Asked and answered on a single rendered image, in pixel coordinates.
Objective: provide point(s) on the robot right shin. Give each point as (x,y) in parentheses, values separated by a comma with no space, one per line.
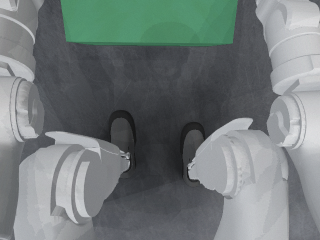
(200,171)

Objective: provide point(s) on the robot right upper arm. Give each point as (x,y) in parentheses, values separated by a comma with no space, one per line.
(294,123)

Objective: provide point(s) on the left robot forearm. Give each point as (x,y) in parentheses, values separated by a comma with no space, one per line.
(18,25)

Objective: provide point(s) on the carton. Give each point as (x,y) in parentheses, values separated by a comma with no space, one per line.
(186,23)

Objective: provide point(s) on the right robot forearm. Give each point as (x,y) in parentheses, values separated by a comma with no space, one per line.
(291,30)

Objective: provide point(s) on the robot left upper arm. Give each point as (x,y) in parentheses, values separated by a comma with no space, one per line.
(21,118)

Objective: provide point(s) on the robot left foot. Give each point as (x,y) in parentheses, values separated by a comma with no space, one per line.
(122,133)

